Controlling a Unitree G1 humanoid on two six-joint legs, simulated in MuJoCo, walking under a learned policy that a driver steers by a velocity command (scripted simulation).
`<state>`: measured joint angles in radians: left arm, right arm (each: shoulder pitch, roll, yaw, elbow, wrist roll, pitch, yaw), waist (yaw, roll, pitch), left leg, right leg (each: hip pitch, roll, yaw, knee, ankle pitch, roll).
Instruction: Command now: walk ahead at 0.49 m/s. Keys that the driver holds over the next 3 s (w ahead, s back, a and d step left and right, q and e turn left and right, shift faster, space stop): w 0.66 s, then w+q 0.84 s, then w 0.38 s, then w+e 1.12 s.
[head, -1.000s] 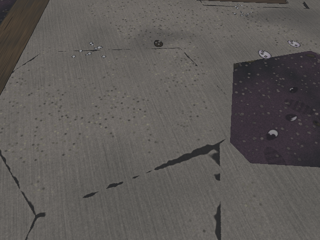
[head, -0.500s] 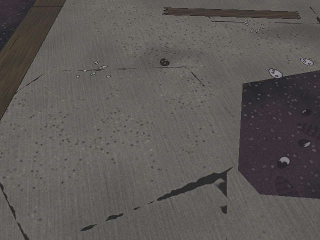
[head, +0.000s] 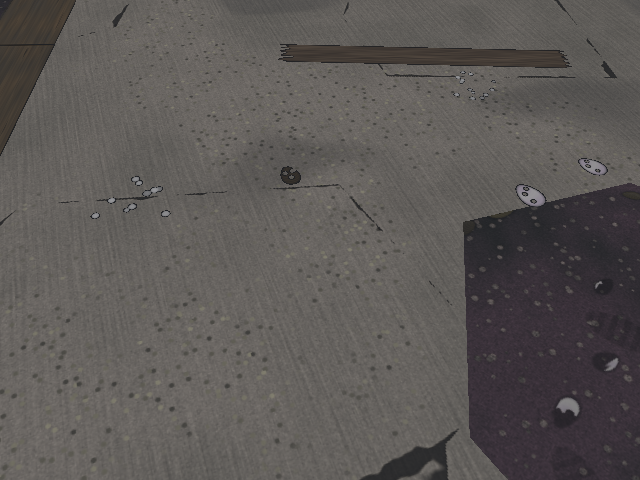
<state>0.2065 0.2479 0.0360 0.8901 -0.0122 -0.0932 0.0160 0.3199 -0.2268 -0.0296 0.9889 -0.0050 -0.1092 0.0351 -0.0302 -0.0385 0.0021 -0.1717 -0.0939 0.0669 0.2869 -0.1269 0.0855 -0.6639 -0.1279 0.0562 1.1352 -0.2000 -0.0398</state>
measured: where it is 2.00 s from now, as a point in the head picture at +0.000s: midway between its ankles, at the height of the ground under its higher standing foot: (266, 285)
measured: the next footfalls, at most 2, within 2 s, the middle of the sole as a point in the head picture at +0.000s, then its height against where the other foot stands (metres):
right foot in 0.30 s outside the picture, level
left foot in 0.86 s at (291, 422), level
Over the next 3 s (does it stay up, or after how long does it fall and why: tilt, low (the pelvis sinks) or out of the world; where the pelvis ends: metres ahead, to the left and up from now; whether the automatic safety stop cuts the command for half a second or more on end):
stays up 1.56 0.36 -0.02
